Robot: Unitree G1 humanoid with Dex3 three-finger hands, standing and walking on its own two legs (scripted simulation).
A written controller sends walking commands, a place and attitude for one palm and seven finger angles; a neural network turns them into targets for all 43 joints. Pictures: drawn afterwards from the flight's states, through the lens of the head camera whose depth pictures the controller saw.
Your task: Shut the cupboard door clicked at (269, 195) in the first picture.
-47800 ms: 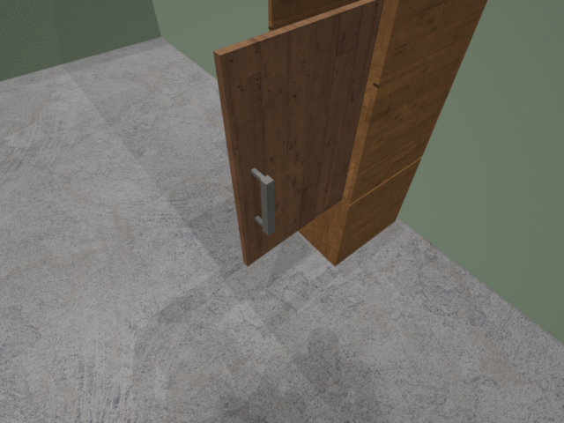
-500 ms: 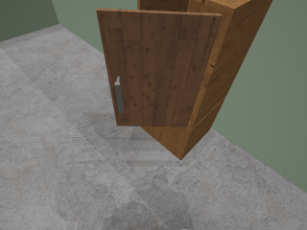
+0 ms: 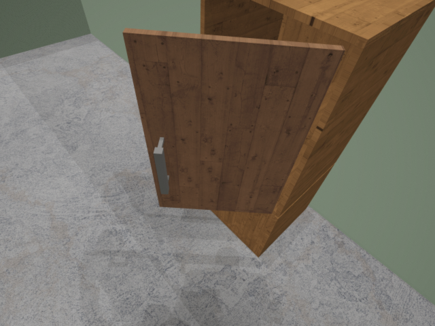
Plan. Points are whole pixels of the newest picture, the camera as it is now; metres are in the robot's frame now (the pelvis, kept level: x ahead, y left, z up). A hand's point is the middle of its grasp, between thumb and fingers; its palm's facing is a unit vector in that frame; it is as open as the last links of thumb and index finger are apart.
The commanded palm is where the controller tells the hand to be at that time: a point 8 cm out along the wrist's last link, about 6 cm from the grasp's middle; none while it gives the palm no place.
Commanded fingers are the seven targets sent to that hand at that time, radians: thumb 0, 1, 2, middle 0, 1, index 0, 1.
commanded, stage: come to a stop and stand still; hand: left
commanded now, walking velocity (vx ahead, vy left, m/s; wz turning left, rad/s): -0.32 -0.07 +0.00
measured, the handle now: (163, 167) +0.50 +0.17 -0.08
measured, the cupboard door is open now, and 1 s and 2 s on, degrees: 45 45 45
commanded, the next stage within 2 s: look again from close up in 1.44 s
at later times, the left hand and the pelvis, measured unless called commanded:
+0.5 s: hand out of the picture +0.11 +0.20 -0.17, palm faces +0.08 -0.97 -0.23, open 7.4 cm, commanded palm none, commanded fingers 0.00 0.90 0.90 -0.20 -0.30 -0.20 -0.30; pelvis +0.05 +0.00 +0.00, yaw +3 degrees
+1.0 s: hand out of the picture +0.04 +0.17 -0.16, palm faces +0.02 -0.98 -0.22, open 7.4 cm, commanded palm none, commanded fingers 0.00 0.90 0.90 -0.20 -0.30 -0.20 -0.30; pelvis +0.02 -0.01 +0.02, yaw +1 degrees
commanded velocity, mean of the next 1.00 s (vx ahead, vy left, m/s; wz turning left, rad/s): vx -0.08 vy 0.02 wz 0.00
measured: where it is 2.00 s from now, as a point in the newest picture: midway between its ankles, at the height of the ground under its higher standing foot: outside the picture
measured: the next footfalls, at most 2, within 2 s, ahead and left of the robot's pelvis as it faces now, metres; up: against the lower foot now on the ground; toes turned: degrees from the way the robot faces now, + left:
right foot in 0.16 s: +0.09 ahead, -0.15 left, +0.00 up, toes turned -1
left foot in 0.50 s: +0.07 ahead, +0.11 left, +0.00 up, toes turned +4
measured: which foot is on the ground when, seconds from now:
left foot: down 0.00-0.24, up 0.26-0.48, down 0.50-1.00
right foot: up 0.00-0.14, down 0.16-0.50, up 0.52-0.78, down 0.80-1.00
